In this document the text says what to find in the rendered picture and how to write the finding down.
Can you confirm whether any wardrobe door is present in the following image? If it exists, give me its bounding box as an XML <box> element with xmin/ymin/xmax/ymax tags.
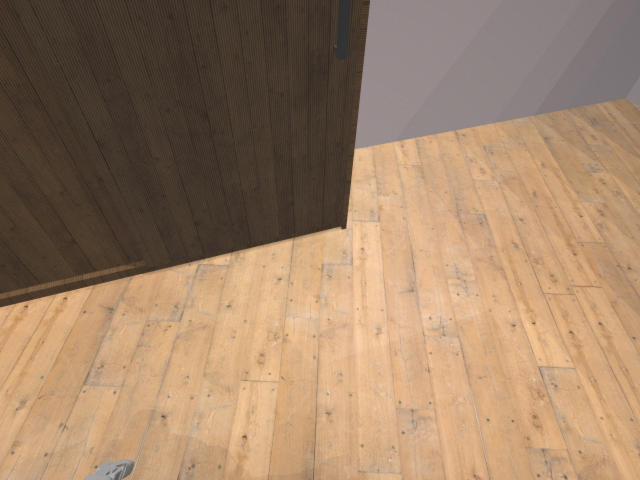
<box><xmin>13</xmin><ymin>0</ymin><xmax>363</xmax><ymax>268</ymax></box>
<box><xmin>0</xmin><ymin>0</ymin><xmax>143</xmax><ymax>293</ymax></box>

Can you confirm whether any robot left hand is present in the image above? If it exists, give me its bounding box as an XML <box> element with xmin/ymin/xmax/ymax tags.
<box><xmin>84</xmin><ymin>459</ymin><xmax>134</xmax><ymax>480</ymax></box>

